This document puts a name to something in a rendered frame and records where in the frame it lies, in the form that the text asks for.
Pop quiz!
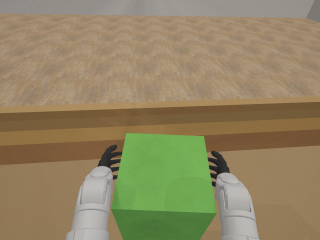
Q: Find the left robot hand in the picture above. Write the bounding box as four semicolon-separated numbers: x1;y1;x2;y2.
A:
97;144;123;180

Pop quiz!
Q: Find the right robot forearm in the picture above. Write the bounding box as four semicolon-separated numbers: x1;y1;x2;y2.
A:
215;172;260;240

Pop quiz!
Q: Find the right robot hand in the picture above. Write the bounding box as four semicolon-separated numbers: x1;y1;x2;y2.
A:
207;150;230;187

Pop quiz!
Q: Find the carton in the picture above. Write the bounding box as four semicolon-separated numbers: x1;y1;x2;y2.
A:
111;133;217;240

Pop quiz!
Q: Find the left robot forearm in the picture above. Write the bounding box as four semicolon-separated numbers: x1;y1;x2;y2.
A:
65;166;113;240

